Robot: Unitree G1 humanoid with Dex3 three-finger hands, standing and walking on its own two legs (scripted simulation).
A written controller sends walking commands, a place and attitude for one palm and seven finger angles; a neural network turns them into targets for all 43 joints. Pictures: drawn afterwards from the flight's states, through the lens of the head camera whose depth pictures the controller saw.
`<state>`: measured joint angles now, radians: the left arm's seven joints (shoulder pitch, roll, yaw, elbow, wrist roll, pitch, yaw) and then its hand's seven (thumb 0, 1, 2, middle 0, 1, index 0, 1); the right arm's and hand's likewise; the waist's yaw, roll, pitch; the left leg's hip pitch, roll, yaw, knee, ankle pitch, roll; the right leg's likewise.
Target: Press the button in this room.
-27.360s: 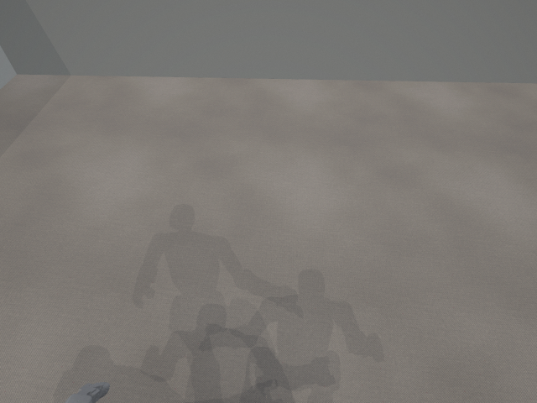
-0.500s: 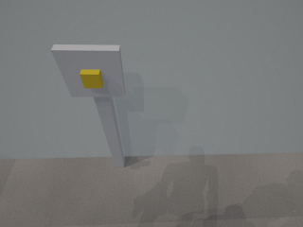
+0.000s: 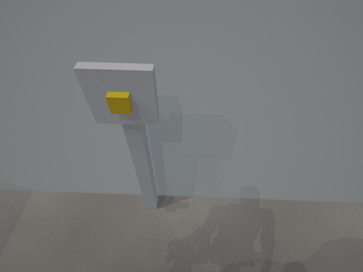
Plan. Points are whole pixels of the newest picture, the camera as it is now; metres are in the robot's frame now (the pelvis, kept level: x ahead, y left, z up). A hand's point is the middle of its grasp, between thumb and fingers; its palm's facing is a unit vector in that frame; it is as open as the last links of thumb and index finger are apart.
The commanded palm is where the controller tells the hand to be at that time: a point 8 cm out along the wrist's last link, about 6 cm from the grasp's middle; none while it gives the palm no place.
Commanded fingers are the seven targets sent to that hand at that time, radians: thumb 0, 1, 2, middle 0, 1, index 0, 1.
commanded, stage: come to a stop and stand still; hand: left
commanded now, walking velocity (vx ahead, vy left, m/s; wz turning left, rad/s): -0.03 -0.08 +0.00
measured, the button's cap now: (120, 102) +0.51 +0.21 +0.08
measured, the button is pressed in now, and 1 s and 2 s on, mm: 0 0 0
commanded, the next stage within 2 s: look again from close up in 0.40 s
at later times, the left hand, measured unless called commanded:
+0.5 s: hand out of the picture -0.02 +0.17 -0.17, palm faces +0.01 -0.98 -0.18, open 7.4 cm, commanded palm none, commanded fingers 0.00 0.90 0.90 -0.20 -0.30 -0.20 -0.30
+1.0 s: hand out of the picture -0.01 +0.18 -0.17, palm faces +0.01 -0.98 -0.21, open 7.3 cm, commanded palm none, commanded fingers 0.00 0.90 0.90 -0.20 -0.30 -0.20 -0.30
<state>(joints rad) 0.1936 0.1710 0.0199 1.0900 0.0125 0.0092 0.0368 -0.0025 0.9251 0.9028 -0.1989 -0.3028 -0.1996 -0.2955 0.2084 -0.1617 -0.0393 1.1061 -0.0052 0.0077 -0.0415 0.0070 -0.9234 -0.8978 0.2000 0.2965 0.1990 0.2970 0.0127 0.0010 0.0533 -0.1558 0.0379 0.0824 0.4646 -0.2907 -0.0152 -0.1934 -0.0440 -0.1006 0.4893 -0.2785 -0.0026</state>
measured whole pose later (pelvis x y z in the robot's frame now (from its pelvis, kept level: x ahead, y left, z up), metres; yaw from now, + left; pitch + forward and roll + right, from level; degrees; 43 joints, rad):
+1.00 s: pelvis -0.02 +0.01 +0.00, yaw +0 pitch -1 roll +1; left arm 0.28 0.15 -0.01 1.10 0.01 -0.01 0.03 0.01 0.92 0.90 -0.20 -0.30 -0.20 -0.30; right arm 0.31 -0.15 0.02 1.10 -0.01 -0.01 -0.02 0.01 -0.91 -0.90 0.20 0.30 0.20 0.30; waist 0.00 0.02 0.02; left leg -0.17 0.02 0.10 0.46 -0.27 0.01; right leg -0.22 -0.06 -0.09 0.50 -0.26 0.01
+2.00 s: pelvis -0.03 +0.00 -0.06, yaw +1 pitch +10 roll -1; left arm 0.51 0.21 0.21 -0.15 -0.26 -0.31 -0.17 0.02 0.90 0.90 -1.20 -1.40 -1.20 -1.39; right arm 0.32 -0.21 -0.01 0.56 0.04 -0.19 -0.06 0.01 -0.90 -0.90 0.21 0.30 0.20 0.30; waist -0.01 0.03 -0.10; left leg -0.68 0.06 0.03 0.98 -0.47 -0.01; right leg -0.67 -0.06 -0.12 0.94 -0.44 -0.01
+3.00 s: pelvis -0.02 +0.00 -0.02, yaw +2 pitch +3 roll -1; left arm 0.30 0.25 0.25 -0.05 -0.29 -0.20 -0.27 0.02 0.90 0.90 -1.30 -1.50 -1.30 -1.50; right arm 0.28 -0.26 0.03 0.58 0.05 -0.24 -0.06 0.01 -0.90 -0.90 0.20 0.30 0.20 0.30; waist 0.02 0.03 -0.06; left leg -0.40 0.05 0.04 0.73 -0.39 -0.01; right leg -0.40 -0.05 -0.13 0.70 -0.36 -0.01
